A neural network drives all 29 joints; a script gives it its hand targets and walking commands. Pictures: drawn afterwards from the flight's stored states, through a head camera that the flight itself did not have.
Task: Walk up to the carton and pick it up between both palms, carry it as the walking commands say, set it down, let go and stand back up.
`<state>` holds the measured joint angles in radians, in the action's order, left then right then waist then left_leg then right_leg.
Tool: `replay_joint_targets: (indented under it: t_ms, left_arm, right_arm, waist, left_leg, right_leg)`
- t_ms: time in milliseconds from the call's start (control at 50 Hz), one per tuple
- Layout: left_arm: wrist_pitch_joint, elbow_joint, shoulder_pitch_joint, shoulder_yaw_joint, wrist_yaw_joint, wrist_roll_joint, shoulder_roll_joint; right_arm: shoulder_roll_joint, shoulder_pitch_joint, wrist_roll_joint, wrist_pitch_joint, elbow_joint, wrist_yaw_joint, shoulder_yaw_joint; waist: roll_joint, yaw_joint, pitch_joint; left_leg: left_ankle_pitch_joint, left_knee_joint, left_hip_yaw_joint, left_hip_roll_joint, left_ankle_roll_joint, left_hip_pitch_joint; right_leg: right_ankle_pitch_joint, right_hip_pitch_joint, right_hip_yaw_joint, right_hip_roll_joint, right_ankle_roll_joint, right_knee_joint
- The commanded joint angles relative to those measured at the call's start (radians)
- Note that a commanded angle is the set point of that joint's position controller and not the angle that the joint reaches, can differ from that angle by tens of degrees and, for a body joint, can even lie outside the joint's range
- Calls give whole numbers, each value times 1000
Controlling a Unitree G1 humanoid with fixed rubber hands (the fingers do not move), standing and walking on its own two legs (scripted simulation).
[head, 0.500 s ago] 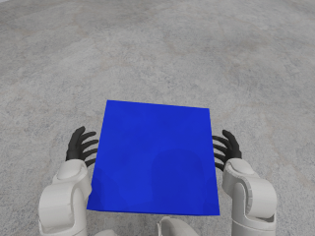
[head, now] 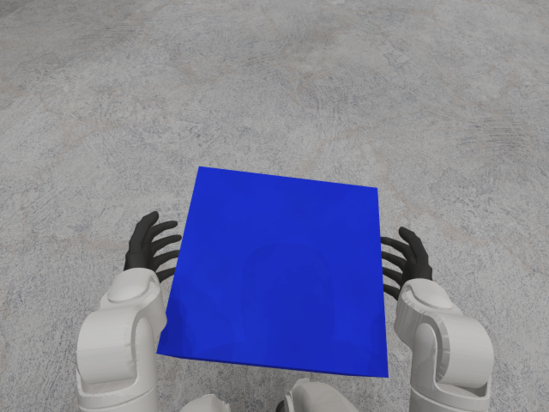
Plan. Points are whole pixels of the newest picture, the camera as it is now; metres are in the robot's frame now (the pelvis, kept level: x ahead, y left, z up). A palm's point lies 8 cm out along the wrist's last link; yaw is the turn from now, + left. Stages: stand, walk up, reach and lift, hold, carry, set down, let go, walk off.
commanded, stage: carry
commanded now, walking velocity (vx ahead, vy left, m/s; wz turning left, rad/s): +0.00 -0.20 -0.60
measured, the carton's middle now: (276, 275) +0.30 -0.02 +0.00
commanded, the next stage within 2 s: none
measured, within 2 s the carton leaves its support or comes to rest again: neither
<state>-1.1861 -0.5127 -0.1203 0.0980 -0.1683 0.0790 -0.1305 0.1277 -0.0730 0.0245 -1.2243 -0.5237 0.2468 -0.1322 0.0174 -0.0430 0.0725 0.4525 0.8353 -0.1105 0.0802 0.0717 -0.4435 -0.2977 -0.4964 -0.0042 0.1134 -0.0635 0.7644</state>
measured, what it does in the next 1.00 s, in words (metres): steps to the right, turning right: right foot, then left foot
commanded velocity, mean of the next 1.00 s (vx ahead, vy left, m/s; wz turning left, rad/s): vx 0.00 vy -0.08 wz -0.23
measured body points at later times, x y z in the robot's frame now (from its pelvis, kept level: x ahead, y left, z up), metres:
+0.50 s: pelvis -0.05 -0.12 +0.00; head -0.04 -0.15 +0.45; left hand +0.26 -0.06 +0.10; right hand +0.13 -0.37 +0.06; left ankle -0.03 +0.01 -0.66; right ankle -0.03 -0.23 -0.70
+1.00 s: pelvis -0.13 -0.16 +0.02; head -0.17 -0.17 +0.47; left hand +0.17 -0.12 +0.14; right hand +0.03 -0.43 +0.11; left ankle -0.04 -0.05 -0.70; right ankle -0.12 -0.27 -0.70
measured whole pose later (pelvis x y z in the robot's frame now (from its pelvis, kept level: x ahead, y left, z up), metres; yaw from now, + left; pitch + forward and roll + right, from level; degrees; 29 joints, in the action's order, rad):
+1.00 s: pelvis -0.13 -0.16 +0.02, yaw -21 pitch -1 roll +2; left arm -1.22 -0.44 -0.12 0.08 -0.17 0.09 -0.13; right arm 0.13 -0.07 0.10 -1.28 -0.48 0.19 -0.14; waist 0.03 0.00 -0.09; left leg 0.42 0.68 -0.12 0.07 0.03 -0.36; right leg -0.28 -0.38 -0.02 -0.01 -0.04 0.67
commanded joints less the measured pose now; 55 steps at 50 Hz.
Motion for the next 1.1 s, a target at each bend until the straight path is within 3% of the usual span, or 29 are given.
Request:
replay_joint_targets:
  t_ms: [0, 60, 140, 200, 220, 240, 260, 280, 300, 320, 380, 480, 540, 560, 580, 600, 620, 640, 680, 700, 740, 760, 780, 800, 820, 840, 880, 980, 1080]
  left_arm:
    - [26, -243, -468, -755, 231, -383, -930]
    - [22, -292, -554, -823, 250, -458, -943]
    - [3, -259, -531, -827, 254, -468, -926]
    - [-17, -163, -462, -789, 256, -450, -910]
    - [-25, -128, -441, -773, 259, -441, -906]
    - [-33, -97, -396, -752, 263, -435, -899]
    - [-37, -79, -382, -734, 266, -427, -869]
    - [-35, -72, -377, -731, 264, -424, -855]
    - [-34, -62, -350, -712, 267, -407, -871]
    - [-32, -55, -336, -690, 266, -391, -888]
    - [-13, -76, -355, -655, 263, -364, -899]
    - [25, -154, -386, -654, 250, -354, -956]
    - [27, -188, -396, -672, 228, -338, -953]
    - [25, -206, -423, -690, 221, -342, -950]
    - [20, -212, -431, -710, 217, -345, -953]
    - [17, -228, -450, -732, 216, -349, -954]
    - [8, -248, -501, -746, 222, -358, -941]
    - [4, -251, -561, -777, 234, -380, -949]
    - [7, -285, -602, -817, 244, -427, -971]
    - [2, -285, -601, -815, 247, -448, -966]
    - [-12, -239, -565, -805, 253, -452, -953]
    - [-19, -206, -531, -793, 254, -447, -950]
    - [-28, -160, -488, -772, 256, -437, -944]
    - [-35, -117, -462, -753, 258, -428, -922]
    - [-43, -76, -447, -743, 259, -422, -917]
    - [-50, -48, -411, -729, 263, -415, -903]
    - [-58, -12, -385, -685, 267, -393, -888]
    - [-59, -27, -445, -615, 265, -347, -842]
    - [-62, -42, -522, -601, 249, -329, -841]
  right_arm:
    - [994, -458, -403, 69, -119, -362, 770]
    - [988, -408, -345, 87, -104, -350, 706]
    - [929, -419, -302, 81, -127, -329, 690]
    - [891, -412, -285, 62, -147, -308, 696]
    - [877, -409, -280, 52, -141, -301, 698]
    - [848, -404, -274, 42, -134, -295, 691]
    - [839, -390, -262, 32, -146, -291, 706]
    - [834, -435, -267, 21, -152, -293, 731]
    - [858, -467, -287, 14, -172, -306, 769]
    - [884, -508, -318, 8, -170, -319, 792]
    - [937, -562, -376, 8, -166, -337, 836]
    - [1002, -616, -446, 27, -208, -356, 872]
    - [989, -563, -454, 28, -171, -375, 844]
    - [991, -528, -451, 29, -147, -381, 825]
    - [975, -513, -439, 32, -120, -383, 799]
    - [966, -506, -436, 43, -115, -383, 786]
    - [987, -461, -414, 45, -76, -387, 772]
    - [1004, -461, -382, 52, -51, -381, 751]
    - [997, -459, -351, 66, -81, -370, 727]
    - [976, -472, -340, 67, -100, -364, 721]
    - [934, -478, -318, 61, -117, -342, 704]
    - [909, -472, -311, 55, -129, -330, 698]
    - [888, -467, -302, 47, -134, -319, 698]
    - [869, -473, -291, 34, -140, -310, 702]
    - [847, -480, -283, 21, -134, -304, 707]
    - [836, -475, -275, 9, -144, -301, 716]
    - [840, -535, -293, -13, -129, -309, 739]
    - [908, -580, -325, -41, -56, -334, 768]
    - [955, -648, -364, -49, -31, -352, 777]
  waist:
    - [303, 47, -551]
    - [274, 44, -525]
    - [328, 37, -484]
    - [277, 34, -494]
    - [200, 49, -504]
    - [9, 70, -494]
    - [-360, 47, -485]
    - [-437, 58, -439]
    - [-417, 63, -439]
    - [-368, 65, -420]
    - [-353, 60, -445]
    - [-234, 71, -570]
    - [-128, 62, -590]
    - [-70, 37, -605]
    - [170, 25, -591]
    - [479, 36, -531]
    - [389, 38, -476]
    - [313, 34, -465]
    - [248, 45, -491]
    - [259, 46, -502]
    - [244, 49, -510]
    - [176, 51, -516]
    - [71, 52, -531]
    - [-150, 45, -525]
    - [-260, 42, -481]
    - [-297, 48, -482]
    - [-297, 52, -415]
    - [-189, 34, -373]
    - [-126, 39, -316]
  left_leg:
    - [-908, -385, 429, 542, -284, 543]
    - [-956, -340, 153, 373, -174, 570]
    - [-752, -307, -18, 343, -96, 418]
    - [-712, -207, -66, 336, -77, 386]
    - [-640, -76, -102, 303, -44, 321]
    - [-389, 65, -92, 246, 5, 137]
    - [195, 247, -89, 91, 72, -135]
    - [325, 323, -13, 79, 65, -172]
    - [318, 332, 1, 56, 61, -167]
    - [242, 339, 6, 55, 69, -145]
    - [92, 268, 15, 51, 51, -135]
    - [49, 125, 54, 16, 15, -76]
    - [35, -129, 63, -2, -14, 106]
    - [-41, -330, 75, 17, -43, 277]
    - [-88, -509, 314, 216, -120, 453]
    - [-324, -545, 534, 443, -220, 485]
    - [-479, -470, 453, 431, -298, 379]
    - [-515, -447, 323, 361, -288, 280]
    - [-628, -393, 139, 233, -190, 331]
    - [-656, -356, 94, 200, -156, 312]
    - [-504, -303, 66, 174, -142, 276]
    - [-400, -272, 40, 146, -124, 240]
    - [-301, -208, 20, 109, -94, 178]
    - [-77, -106, 0, 42, -42, 73]
    - [62, -98, 4, 4, -22, 24]
    - [99, -110, 23, 1, -29, 48]
    - [82, -139, 23, -8, -33, 96]
    - [-152, -282, 30, 2, -53, 194]
    - [-52, -315, 46, 7, -65, 193]
  right_leg:
    - [-269, -248, 68, -138, 92, 493]
    - [-118, -214, 53, -173, 115, 360]
    - [-92, 1, -38, -146, 104, 85]
    - [-87, 133, -113, -102, 106, -117]
    - [-27, 242, -106, -87, 100, -261]
    - [181, 387, 57, -160, 64, -329]
    - [818, 515, 434, -414, -35, -295]
    - [1072, 470, 413, -423, -109, -223]
    - [1103, 440, 402, -401, -121, -228]
    - [1009, 386, 367, -351, -105, -242]
    - [804, 378, 254, -299, -92, -226]
    - [625, 426, 346, -357, -127, -263]
    - [376, 296, 368, -345, -114, -295]
    - [248, 180, 311, -302, -53, -264]
    - [21, -45, 199, -198, 35, -110]
    - [-211, -228, 11, -64, 92, 127]
    - [-253, -156, 35, -111, 93, 291]
    - [-197, -60, 67, -135, 90, 319]
    - [-92, 3, 15, -116, 87, 131]
    - [-70, 66, -2, -110, 83, 26]
    - [1, 187, -31, -86, 77, -188]
    - [78, 266, 1, -99, 75, -291]
    - [197, 346, 107, -180, 55, -306]
    - [414, 383, 338, -358, 7, -322]
    - [519, 383, 368, -389, -32, -319]
    - [550, 359, 359, -405, -55, -322]
    - [364, 247, 334, -368, -45, -389]
    - [55, 162, 192, -281, 31, -404]
    - [-356, 64, 215, -262, 30, -507]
